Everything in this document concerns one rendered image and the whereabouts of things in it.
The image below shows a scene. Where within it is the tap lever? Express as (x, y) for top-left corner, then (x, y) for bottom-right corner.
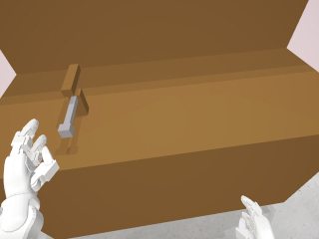
(58, 96), (79, 138)

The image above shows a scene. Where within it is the left robot hand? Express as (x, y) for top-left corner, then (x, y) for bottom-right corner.
(3, 119), (60, 198)

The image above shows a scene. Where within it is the left robot forearm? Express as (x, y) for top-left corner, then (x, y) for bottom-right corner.
(0, 192), (44, 239)

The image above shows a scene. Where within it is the right robot hand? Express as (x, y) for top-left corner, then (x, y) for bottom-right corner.
(235, 195), (275, 239)

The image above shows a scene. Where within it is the counter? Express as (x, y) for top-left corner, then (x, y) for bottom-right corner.
(0, 0), (319, 239)

